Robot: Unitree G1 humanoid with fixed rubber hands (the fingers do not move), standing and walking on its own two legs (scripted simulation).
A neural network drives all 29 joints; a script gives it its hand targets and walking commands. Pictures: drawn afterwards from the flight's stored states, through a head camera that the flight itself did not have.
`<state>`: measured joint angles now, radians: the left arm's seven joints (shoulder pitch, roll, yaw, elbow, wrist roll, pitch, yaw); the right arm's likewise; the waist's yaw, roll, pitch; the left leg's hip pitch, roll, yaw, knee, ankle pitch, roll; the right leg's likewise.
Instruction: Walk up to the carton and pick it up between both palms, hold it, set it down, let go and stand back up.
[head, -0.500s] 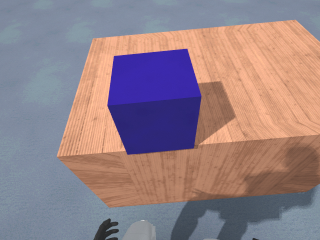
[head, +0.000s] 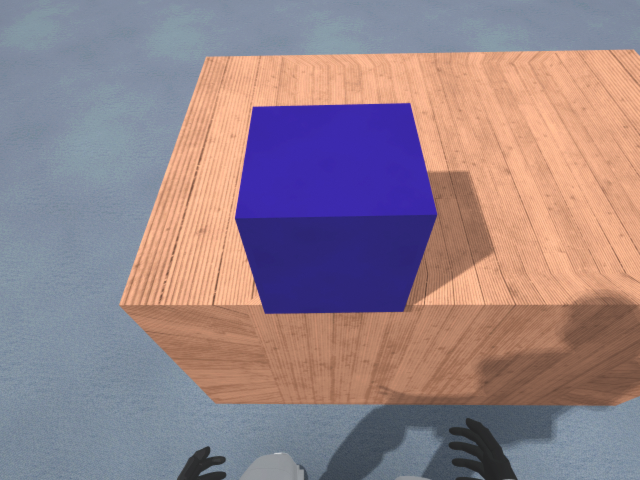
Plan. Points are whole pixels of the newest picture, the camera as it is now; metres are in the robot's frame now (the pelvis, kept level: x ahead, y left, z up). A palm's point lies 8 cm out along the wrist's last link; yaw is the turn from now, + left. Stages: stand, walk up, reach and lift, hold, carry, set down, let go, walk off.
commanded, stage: walk up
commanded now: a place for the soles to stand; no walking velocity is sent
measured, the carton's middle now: (332, 215) +0.45 +0.01 +0.02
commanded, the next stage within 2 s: reach and lift in 0.78 s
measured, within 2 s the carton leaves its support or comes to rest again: neither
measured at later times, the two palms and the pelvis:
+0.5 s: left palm out of the picture +0.08 +0.20 -0.13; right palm out of the picture +0.11 -0.21 -0.12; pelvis +0.01 -0.01 +0.00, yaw +5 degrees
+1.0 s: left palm (178, 476) +0.13 +0.23 -0.15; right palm (492, 437) +0.18 -0.21 -0.13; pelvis -0.02 -0.02 -0.03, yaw +1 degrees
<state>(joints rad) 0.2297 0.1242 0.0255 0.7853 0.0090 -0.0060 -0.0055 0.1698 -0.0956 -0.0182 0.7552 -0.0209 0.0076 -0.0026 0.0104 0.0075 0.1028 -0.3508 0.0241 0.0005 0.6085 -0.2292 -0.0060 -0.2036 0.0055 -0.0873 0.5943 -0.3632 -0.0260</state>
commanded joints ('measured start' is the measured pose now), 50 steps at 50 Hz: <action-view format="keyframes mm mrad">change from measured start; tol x8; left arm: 1 -7 99 21 -104 -4 -37 3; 39 24 149 21 -42 -11 3 0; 40 -531 319 -22 -294 -49 110 8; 45 -227 223 26 -398 -74 341 41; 50 11 195 41 -467 -35 300 27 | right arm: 1 -35 -93 -26 -107 -2 -47 -10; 39 39 -130 -27 -39 1 -28 -37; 40 -561 -90 -115 12 -93 -101 0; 44 -249 -111 -80 155 -16 -112 36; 50 -175 -152 -54 176 63 -254 23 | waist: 1 -4 -20 -191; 39 -13 40 -111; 40 -43 -64 -221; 47 12 46 -541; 50 36 51 -459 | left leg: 1 148 50 -58 -82 250 48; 39 66 30 -168 -52 288 68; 41 -142 -4 8 77 -4 -5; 46 26 -29 7 78 486 37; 50 205 -58 25 -4 427 -27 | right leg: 1 6 -132 106 -173 295 -6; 21 18 -136 14 -218 127 -24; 30 46 -149 -17 -193 233 -26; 39 45 -121 -39 -171 162 -20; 40 -410 -53 68 50 134 -23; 41 -486 -89 69 91 43 -27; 46 -183 -16 112 161 581 19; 50 -143 40 108 -53 425 -18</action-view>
